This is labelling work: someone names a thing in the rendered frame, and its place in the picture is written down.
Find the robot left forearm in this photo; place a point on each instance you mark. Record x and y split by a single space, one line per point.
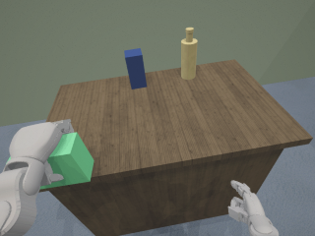
20 183

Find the table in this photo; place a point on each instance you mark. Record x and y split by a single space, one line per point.
166 154

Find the robot right hand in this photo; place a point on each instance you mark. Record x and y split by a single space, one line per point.
241 210

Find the robot left hand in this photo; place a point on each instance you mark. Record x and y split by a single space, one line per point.
38 141

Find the robot right forearm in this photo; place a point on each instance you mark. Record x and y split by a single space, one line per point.
260 225

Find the sponge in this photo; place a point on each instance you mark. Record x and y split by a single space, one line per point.
72 160

